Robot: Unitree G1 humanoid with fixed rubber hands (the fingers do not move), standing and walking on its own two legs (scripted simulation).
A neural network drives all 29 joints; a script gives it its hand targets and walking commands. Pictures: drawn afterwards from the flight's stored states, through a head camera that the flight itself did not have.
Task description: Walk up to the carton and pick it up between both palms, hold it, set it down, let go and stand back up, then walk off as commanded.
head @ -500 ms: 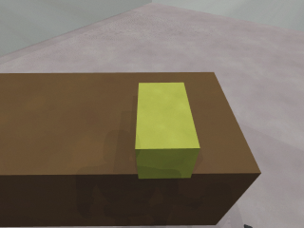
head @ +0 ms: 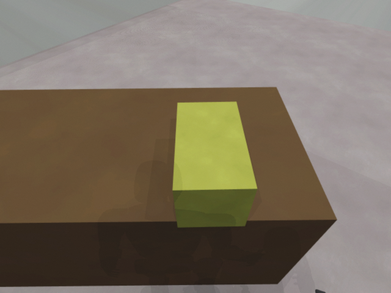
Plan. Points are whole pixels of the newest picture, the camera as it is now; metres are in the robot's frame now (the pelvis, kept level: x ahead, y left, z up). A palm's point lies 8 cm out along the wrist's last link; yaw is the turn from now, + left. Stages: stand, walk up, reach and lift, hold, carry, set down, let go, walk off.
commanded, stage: stand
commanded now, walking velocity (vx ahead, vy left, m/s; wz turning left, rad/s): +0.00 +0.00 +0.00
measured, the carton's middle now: (209, 160) +0.47 -0.03 -0.03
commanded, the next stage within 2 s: walk off in 0.50 s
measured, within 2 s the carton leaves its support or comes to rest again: neither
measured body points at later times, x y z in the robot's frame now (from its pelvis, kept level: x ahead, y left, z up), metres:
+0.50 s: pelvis +0.00 +0.00 +0.00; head +0.00 -0.01 +0.45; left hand +0.05 +0.26 -0.14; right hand +0.09 -0.28 -0.12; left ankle +0.05 +0.11 -0.74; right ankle -0.01 -0.10 -0.74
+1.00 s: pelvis -0.02 +0.03 -0.01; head +0.02 +0.05 +0.43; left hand +0.08 +0.30 -0.15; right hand +0.05 -0.27 -0.13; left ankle -0.01 +0.10 -0.74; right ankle -0.02 -0.10 -0.72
